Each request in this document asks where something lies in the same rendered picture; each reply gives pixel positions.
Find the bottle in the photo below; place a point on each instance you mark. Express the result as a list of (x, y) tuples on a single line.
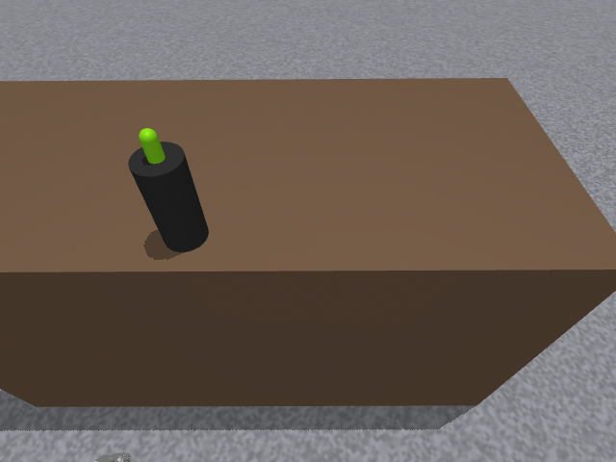
[(161, 171)]

